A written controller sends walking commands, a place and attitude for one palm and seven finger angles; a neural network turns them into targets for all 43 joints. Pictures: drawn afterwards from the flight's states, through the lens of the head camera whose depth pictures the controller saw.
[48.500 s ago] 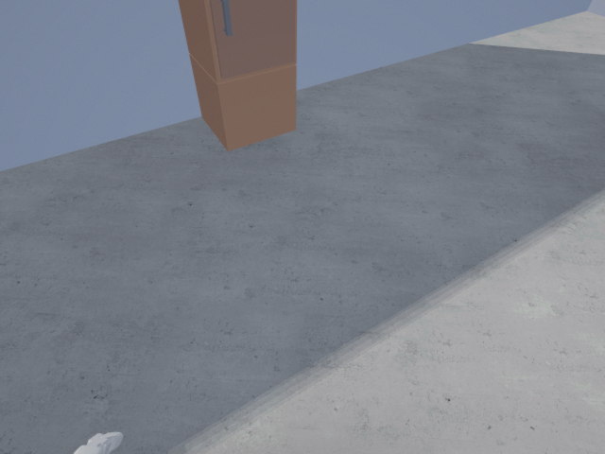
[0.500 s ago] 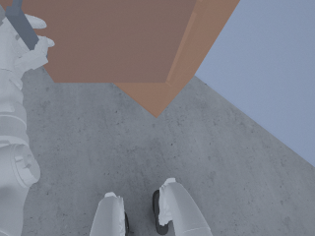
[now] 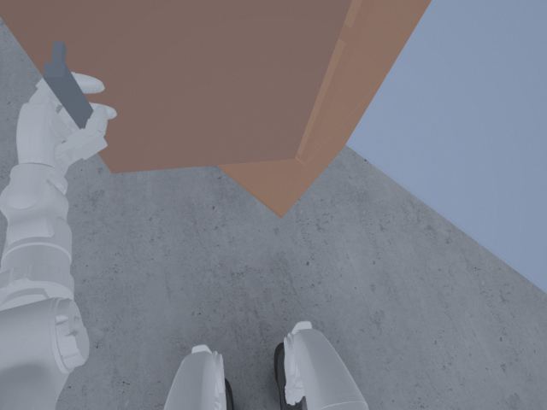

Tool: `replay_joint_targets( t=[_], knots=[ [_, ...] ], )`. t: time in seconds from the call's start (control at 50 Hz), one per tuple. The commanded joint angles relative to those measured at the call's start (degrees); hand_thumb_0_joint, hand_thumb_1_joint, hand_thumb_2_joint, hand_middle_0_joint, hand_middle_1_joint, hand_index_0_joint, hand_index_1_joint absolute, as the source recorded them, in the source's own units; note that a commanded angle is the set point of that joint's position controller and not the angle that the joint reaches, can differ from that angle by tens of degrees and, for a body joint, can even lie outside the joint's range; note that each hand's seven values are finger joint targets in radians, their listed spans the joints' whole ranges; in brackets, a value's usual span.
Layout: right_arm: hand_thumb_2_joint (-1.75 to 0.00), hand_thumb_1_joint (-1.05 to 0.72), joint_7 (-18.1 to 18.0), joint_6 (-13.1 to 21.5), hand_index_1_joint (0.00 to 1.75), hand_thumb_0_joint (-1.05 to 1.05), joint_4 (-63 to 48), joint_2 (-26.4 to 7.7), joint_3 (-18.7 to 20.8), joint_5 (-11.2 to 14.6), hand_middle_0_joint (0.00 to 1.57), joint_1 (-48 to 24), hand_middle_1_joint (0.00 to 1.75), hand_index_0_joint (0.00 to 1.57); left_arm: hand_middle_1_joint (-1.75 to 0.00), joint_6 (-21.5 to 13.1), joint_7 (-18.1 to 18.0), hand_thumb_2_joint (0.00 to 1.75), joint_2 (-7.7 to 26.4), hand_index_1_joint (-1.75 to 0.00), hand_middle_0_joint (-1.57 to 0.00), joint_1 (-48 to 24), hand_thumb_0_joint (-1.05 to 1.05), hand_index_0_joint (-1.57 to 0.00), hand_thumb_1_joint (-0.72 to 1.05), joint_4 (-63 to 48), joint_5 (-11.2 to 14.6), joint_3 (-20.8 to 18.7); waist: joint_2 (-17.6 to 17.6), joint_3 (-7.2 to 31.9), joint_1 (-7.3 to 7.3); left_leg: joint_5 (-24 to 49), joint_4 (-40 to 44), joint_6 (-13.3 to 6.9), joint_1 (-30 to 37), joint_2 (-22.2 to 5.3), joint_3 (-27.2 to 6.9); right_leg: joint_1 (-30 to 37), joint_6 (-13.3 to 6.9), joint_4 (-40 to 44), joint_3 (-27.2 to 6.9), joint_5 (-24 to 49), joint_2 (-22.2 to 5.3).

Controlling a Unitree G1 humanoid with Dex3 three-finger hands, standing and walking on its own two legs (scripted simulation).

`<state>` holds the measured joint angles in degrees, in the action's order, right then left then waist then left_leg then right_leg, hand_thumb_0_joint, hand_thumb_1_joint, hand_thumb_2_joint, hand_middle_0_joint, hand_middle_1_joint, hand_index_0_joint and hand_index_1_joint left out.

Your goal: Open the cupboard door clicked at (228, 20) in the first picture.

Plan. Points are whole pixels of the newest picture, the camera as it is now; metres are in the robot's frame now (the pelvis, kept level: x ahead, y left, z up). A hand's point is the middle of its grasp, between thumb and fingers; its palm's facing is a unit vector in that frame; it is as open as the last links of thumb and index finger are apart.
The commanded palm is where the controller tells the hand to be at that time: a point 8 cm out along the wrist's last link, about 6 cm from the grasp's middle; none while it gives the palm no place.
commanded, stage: pull the door open along its arc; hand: left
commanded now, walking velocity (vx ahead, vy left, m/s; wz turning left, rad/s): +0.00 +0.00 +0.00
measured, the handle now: (79, 96) +0.54 +0.23 +0.04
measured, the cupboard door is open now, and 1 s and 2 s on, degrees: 48 90 91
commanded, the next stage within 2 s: open thumb and fingers to let go in 0.74 s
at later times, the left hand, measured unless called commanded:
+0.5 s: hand (151, 229) +0.35 +0.13 +0.03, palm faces +0.36 -0.93 +0.02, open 6.0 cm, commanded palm +0.29 +0.17 +0.03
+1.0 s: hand (211, 278) +0.29 +0.06 +0.02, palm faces +0.43 -0.90 -0.04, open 6.3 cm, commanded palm +0.24 +0.11 +0.03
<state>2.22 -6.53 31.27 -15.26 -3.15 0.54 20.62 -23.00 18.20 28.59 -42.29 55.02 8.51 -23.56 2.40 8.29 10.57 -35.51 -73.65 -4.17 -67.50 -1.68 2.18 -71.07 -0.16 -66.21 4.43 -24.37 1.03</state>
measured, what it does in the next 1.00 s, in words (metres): shifts its weight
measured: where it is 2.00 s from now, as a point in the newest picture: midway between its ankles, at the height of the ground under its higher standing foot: outside the picture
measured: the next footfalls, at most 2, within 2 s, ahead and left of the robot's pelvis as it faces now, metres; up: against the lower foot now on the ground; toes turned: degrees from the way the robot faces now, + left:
none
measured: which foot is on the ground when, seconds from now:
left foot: down 0.00-1.00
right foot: down 0.00-1.00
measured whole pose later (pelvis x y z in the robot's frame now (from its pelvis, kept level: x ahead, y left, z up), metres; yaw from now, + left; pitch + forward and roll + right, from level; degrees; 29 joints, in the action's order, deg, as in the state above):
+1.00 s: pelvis +0.00 -0.06 +0.01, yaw +7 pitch +21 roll +1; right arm 0.9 3.7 34.2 -11.1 0.9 -4.4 8.0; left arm -31.5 -29.8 -2.7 3.4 18.9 -6.6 8.6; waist -0.1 9.9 0.3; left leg -34.5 -70.9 1.2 -57.0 0.7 -1.2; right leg -62.0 -5.3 -69.9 7.3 -28.8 -1.5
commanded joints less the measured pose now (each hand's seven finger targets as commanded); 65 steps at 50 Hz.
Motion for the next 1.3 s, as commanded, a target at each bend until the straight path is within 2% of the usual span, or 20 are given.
replay_joint_targets(
  t=[0.0,0.1,0.12,0.16,0.18,0.24,0.28,0.36,0.44,0.52,0.64,0.74,0.78,0.82,0.9,0.98,1.08,1.18,1.22,1.28],
  knots=[
    [-0.90,-0.90,-0.1,1.8,0.30,0.00,-5.7,-10.3,4.9,0.4,0.20,6.6,0.30,0.20,-1.35,-3.3,0.7,0.90,9.0,-1.35,-0.40,0.8,0.00,-0.40,0.90,-18.0,2.1,0.3,5.4,31.9,-5.40,39.8,11.9,4.4,22.2,0.0,-6.4,25.7,-1.3,5.2,-1.1,20.7,1.2],
    [-0.90,-0.90,0.0,2.8,0.30,0.00,-6.4,-9.4,5.5,0.8,0.20,3.9,0.30,0.20,-1.35,-4.7,-0.9,0.90,3.6,-1.35,-0.40,10.2,0.00,-0.40,0.90,-24.2,4.0,2.7,2.3,26.5,-5.93,37.4,13.0,4.2,20.5,0.3,-5.0,27.1,-1.2,5.7,-1.1,20.8,1.0],
    [-0.90,-0.90,-0.1,3.3,0.30,0.00,-7.1,-8.5,5.7,0.5,0.20,3.0,0.30,0.20,-1.35,-5.3,-5.9,0.90,1.7,-1.35,-0.40,12.6,0.00,-0.40,0.90,-26.4,6.6,-1.7,2.3,25.4,-8.28,37.6,13.6,4.9,19.3,0.5,-4.8,27.5,-1.2,5.5,-0.6,20.6,0.9],
    [-0.90,-0.90,0.4,4.3,0.30,0.00,-7.0,-7.6,5.7,0.2,0.20,1.3,0.30,0.20,-1.35,-6.0,-12.3,0.90,-6.1,-1.35,-0.40,17.1,0.00,-0.40,0.90,-26.7,6.8,1.8,2.1,22.8,-8.32,35.5,14.1,5.7,18.5,0.5,-4.3,26.3,-1.3,5.3,-0.2,18.8,0.7],
    [-0.90,-0.90,0.5,4.8,0.30,0.00,-7.0,-7.2,5.7,0.0,0.20,0.7,0.30,0.20,-1.35,-6.8,-15.3,0.90,-7.4,-1.35,-0.40,16.9,0.00,-0.40,0.90,-29.4,6.4,2.6,2.9,22.2,-8.62,36.5,14.2,6.3,19.2,0.4,-4.6,25.5,-1.5,4.9,0.0,18.5,0.6],
    [-0.90,-0.90,1.5,5.2,0.30,0.00,-6.9,-6.3,6.2,-1.4,0.20,0.4,0.30,0.20,-1.35,-8.8,-23.9,0.90,-11.9,-1.35,-0.40,23.0,0.00,-0.40,0.90,-34.6,2.8,5.4,2.2,25.3,-10.03,40.6,13.3,7.1,20.6,0.2,-4.1,27.6,-1.8,3.5,-0.5,21.7,0.2],
    [-0.90,-0.90,1.8,5.2,0.30,0.00,-7.4,-5.9,6.2,-2.0,0.20,-0.5,0.30,0.20,-1.35,-9.4,-28.5,0.90,-15.0,-1.35,-0.40,24.5,0.00,-0.40,0.90,-37.2,-0.1,8.9,0.0,24.5,-9.72,39.4,13.0,6.7,19.8,0.4,-4.0,28.3,-2.0,3.5,-0.5,22.3,0.2],
    [-0.90,-0.90,1.9,5.2,0.30,0.00,-7.4,-4.8,6.6,-3.0,0.20,-2.6,0.30,0.20,-1.35,-10.2,-34.2,0.90,-20.0,-1.35,-0.40,27.1,0.00,-0.40,0.90,-41.1,-5.5,15.2,-1.9,25.8,-9.85,35.6,13.1,6.1,19.9,1.0,-3.6,30.5,-2.0,3.6,-1.1,22.7,-0.3],
    [-0.90,-0.90,1.5,5.6,0.30,0.00,-7.3,-3.8,6.5,-3.4,0.20,-4.9,0.30,0.20,-1.35,-10.1,-37.9,0.90,-25.2,-1.35,-0.40,30.5,0.00,-0.40,0.90,-44.2,-8.3,21.4,-2.4,25.1,-9.58,31.6,13.4,5.6,20.0,1.5,-3.5,31.2,-1.9,4.5,-1.3,21.9,-0.5],
    [-0.90,-0.90,0.8,7.0,0.30,0.00,-7.1,-2.6,6.1,-3.8,0.20,-7.3,0.30,0.20,-1.35,-9.9,-42.3,0.90,-29.7,-1.35,-0.40,34.5,0.00,-0.40,0.90,-45.3,-9.4,25.0,-5.7,23.5,-9.79,25.3,14.0,4.7,17.3,2.4,-3.2,33.7,-1.8,6.0,-1.7,20.3,-0.9],
    [-0.90,-0.90,0.5,9.4,0.30,0.00,-6.2,-1.5,5.8,-4.6,0.20,-9.4,0.30,0.20,-1.35,-10.1,-45.2,0.90,-34.0,-1.35,-0.40,39.6,0.00,-0.40,0.90,-47.2,-13.8,33.0,-6.2,20.8,-8.97,20.2,13.5,4.1,15.4,3.2,-2.8,33.7,-1.7,8.0,-3.0,17.6,-1.9],
    [-0.90,-0.90,0.5,11.1,0.30,0.00,-7.0,-0.5,5.5,-4.7,0.20,-11.0,0.30,0.20,-1.35,-9.8,-45.7,0.90,-35.2,-1.35,-0.40,50.3,0.00,-0.40,0.90,-51.6,-15.5,36.1,-5.9,20.3,-10.27,18.5,13.5,4.1,14.3,3.7,-2.6,36.0,-1.7,8.8,-4.5,17.5,-2.6],
    [-0.90,-0.90,-0.1,11.7,0.30,0.00,-6.6,-0.6,5.4,-4.8,0.20,-11.6,0.30,0.20,-1.35,-9.7,-46.5,0.90,-34.2,-1.35,-0.40,45.4,0.00,-0.40,0.90,-51.5,-15.8,35.8,-7.9,17.7,-8.67,16.0,12.2,3.9,12.2,3.8,-3.3,34.6,-1.4,9.7,-5.8,14.9,-3.1],
    [-0.90,-0.90,-0.7,12.3,0.30,0.00,-5.2,-0.6,5.2,-5.1,0.20,-12.4,0.30,0.20,-1.35,-10.4,-47.7,0.90,-32.7,-1.35,-0.40,37.3,0.00,-0.40,0.90,-50.3,-16.6,34.7,-7.4,15.7,-7.57,12.5,10.6,3.9,10.0,3.8,-3.5,31.6,-1.1,10.1,-7.4,9.0,-3.7],
    [-0.90,-0.90,-1.7,13.1,0.30,0.00,-4.3,0.0,5.3,-5.1,0.20,-13.2,0.30,0.20,-1.32,-12.0,-48.8,0.78,-29.9,-1.32,-0.38,36.4,0.00,-0.38,0.62,-46.9,-16.8,30.4,-8.4,17.8,-8.70,10.1,8.6,3.9,7.0,4.3,-3.1,33.7,-0.6,11.6,-11.3,3.8,-5.0],
    [-0.90,-0.90,-1.7,13.2,0.30,0.00,-4.9,-0.6,5.6,-4.8,0.20,-12.5,0.30,0.20,-1.29,-11.1,-46.4,0.66,-31.1,-1.29,-0.36,38.1,0.00,-0.36,0.34,-48.5,-13.4,30.7,-6.0,23.0,-9.39,13.5,9.3,4.0,9.1,4.4,-2.6,38.1,-0.7,11.0,-10.7,11.4,-4.9],
    [-0.90,-0.90,-2.1,12.9,0.30,0.00,-5.3,-0.9,5.4,-4.3,0.20,-12.3,0.30,0.20,-1.25,-9.5,-43.5,0.51,-30.5,-1.25,-0.33,39.0,0.00,-0.33,-0.01,-49.1,-10.5,29.9,-8.9,21.4,-8.88,13.0,9.5,4.1,8.0,4.4,-3.1,39.7,-0.1,12.1,-11.5,12.0,-5.3],
    [-0.90,-0.90,-2.0,13.2,0.30,0.00,-5.3,-1.1,5.2,-4.5,0.20,-13.2,0.30,0.20,-1.22,-10.0,-43.8,0.36,-30.8,-1.22,-0.31,36.0,0.00,-0.31,-0.36,-46.9,-11.1,30.2,-10.1,16.3,-8.30,9.8,9.4,3.7,6.8,4.2,-3.4,34.6,-0.4,12.8,-10.8,2.9,-5.0],
    [-0.90,-0.90,-2.0,13.3,0.30,0.00,-5.1,-1.1,5.3,-4.6,0.20,-13.5,0.30,0.20,-1.20,-10.7,-44.1,0.30,-29.9,-1.20,-0.30,35.8,0.00,-0.30,-0.50,-46.4,-11.6,29.2,-9.6,17.1,-9.05,8.8,9.3,3.8,6.6,4.3,-3.2,34.3,-0.5,12.8,-11.3,0.3,-5.1],
    [-0.90,-0.90,-1.8,13.6,0.30,0.00,-5.4,-1.4,5.5,-4.7,0.20,-13.1,0.30,0.20,-1.15,-11.2,-44.5,0.30,-30.3,-1.15,-0.29,35.0,0.00,-0.29,-0.50,-47.0,-12.2,29.8,-7.5,18.1,-9.22,9.6,9.8,3.6,8.1,4.3,-3.2,33.1,-1.1,11.7,-9.8,0.7,-4.4]
  ],
)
